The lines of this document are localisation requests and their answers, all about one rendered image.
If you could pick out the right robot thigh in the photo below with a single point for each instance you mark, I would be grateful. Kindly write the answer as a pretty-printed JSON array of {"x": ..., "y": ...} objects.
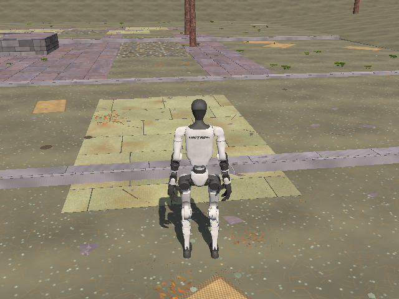
[{"x": 214, "y": 183}]

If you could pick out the robot right upper arm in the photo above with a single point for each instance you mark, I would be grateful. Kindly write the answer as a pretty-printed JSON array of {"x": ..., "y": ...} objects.
[{"x": 221, "y": 144}]

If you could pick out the right robot foot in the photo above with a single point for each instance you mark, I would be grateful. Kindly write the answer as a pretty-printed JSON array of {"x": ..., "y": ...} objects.
[{"x": 214, "y": 253}]

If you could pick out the right robot forearm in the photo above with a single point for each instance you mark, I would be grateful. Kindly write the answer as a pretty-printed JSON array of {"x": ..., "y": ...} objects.
[{"x": 225, "y": 170}]

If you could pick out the robot right hand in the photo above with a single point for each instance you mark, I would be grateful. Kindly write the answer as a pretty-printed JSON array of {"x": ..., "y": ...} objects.
[{"x": 227, "y": 192}]

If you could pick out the robot left upper arm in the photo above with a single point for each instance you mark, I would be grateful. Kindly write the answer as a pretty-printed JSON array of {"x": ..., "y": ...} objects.
[{"x": 177, "y": 144}]

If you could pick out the left robot forearm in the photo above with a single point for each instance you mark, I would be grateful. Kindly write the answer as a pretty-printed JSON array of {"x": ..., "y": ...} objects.
[{"x": 173, "y": 171}]

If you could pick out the robot left hand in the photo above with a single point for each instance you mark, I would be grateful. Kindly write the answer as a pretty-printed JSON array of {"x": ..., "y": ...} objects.
[{"x": 171, "y": 192}]

